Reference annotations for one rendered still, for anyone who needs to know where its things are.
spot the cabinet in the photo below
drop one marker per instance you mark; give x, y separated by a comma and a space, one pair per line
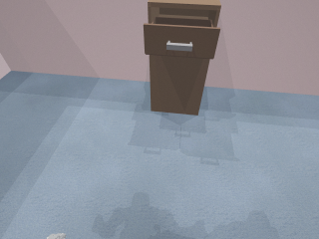
177, 83

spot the drawer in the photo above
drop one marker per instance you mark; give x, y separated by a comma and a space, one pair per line
200, 32

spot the handle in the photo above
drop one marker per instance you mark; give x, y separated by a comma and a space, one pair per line
179, 46

